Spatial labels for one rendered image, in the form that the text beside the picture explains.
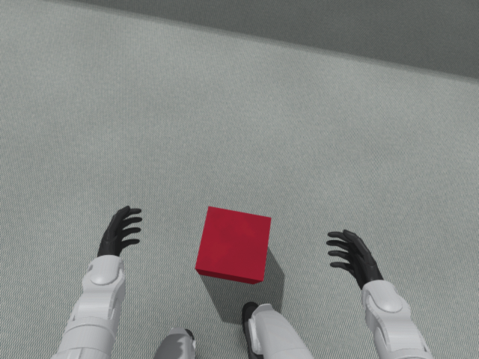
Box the right robot thigh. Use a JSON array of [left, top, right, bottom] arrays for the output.
[[248, 310, 314, 359]]

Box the robot left shin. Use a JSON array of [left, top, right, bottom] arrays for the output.
[[168, 327, 190, 337]]

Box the right robot hand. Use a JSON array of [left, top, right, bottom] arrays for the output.
[[326, 230, 384, 290]]

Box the carton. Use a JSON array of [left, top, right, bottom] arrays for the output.
[[195, 206, 271, 284]]

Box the right robot forearm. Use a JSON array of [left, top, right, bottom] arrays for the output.
[[361, 280, 434, 359]]

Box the left robot forearm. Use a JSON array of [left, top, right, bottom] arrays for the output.
[[50, 255, 126, 359]]

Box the left robot hand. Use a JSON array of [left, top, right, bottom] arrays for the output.
[[97, 206, 142, 257]]

